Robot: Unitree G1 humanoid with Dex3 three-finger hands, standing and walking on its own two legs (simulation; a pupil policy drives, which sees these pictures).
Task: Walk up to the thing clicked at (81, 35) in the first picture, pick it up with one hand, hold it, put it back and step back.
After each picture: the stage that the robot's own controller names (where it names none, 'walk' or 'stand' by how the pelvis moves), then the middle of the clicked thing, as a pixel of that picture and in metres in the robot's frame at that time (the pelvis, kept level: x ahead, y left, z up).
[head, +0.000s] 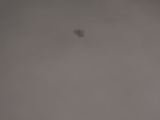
stand; (81, 32) +1.59 +0.04 -0.72
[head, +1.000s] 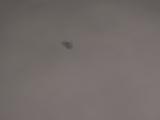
walk; (69, 44) +1.45 +0.26 -0.72
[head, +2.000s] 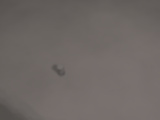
walk; (61, 70) +0.94 +0.29 -0.72
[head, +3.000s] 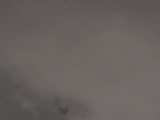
walk; (63, 108) +0.56 +0.18 -0.69
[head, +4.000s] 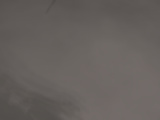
stand; out of the picture +0.34 +0.17 -0.70
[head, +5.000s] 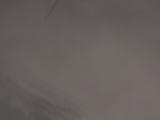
stand; out of the picture +0.32 +0.18 -0.72
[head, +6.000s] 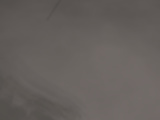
stand; out of the picture +0.31 +0.18 -0.73
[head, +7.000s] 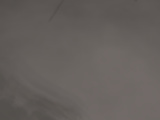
stand; out of the picture +0.31 +0.17 -0.73
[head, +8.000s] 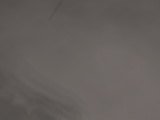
stand; out of the picture +0.30 +0.17 -0.73
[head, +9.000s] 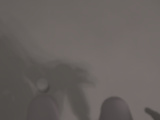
go down; (43, 85) +0.38 +0.18 -0.44
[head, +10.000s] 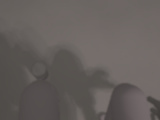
go down; (40, 71) +0.40 +0.20 -0.31
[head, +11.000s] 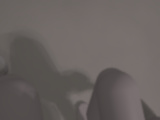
close in; out of the picture +0.38 +0.23 -0.23
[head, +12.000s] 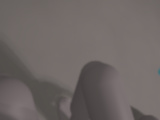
close; out of the picture +0.39 +0.24 -0.22
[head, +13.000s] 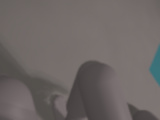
close; out of the picture +0.38 +0.25 -0.22
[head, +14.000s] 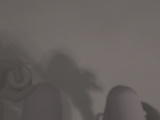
lift; (20, 82) +0.31 +0.22 -0.07
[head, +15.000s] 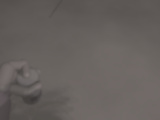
hold; (30, 87) +0.33 +0.18 +0.05
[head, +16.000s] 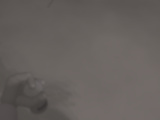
crouch; (36, 97) +0.31 +0.18 -0.02
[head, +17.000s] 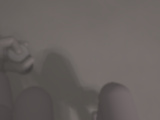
crouch; (21, 60) +0.42 +0.19 -0.11
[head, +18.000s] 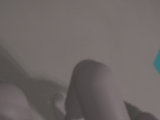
lower; out of the picture +0.40 +0.26 -0.22
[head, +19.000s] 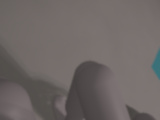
lower; out of the picture +0.40 +0.26 -0.22
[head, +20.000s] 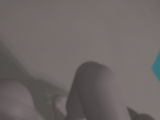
lower; out of the picture +0.40 +0.26 -0.23
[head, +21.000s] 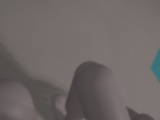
lower; out of the picture +0.39 +0.26 -0.23
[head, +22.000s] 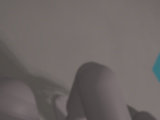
open; out of the picture +0.38 +0.25 -0.23
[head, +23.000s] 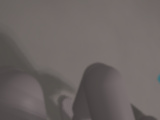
stand; out of the picture +0.38 +0.24 -0.22
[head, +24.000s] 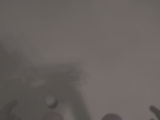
walk; (51, 101) +0.38 +0.18 -0.53
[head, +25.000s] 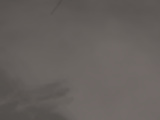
stand; out of the picture +0.35 +0.17 -0.67
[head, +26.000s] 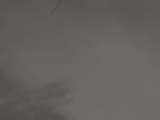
stand; out of the picture +0.34 +0.17 -0.67
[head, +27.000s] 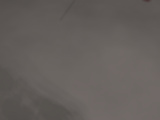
stand; out of the picture +0.36 +0.16 -0.72
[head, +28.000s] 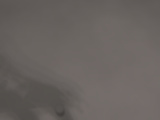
walk; (59, 110) +0.41 +0.13 -0.70
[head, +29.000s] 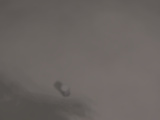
walk; (65, 90) +0.63 +0.19 -0.70
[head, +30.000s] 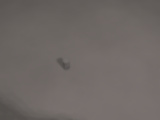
stand; (66, 64) +0.97 +0.17 -0.70
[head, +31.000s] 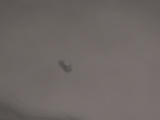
stand; (67, 66) +0.97 +0.16 -0.70
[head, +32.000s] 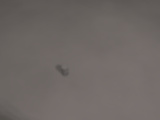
stand; (65, 70) +0.99 +0.19 -0.73
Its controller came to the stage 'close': yes
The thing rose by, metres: 0.72
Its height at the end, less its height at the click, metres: +0.00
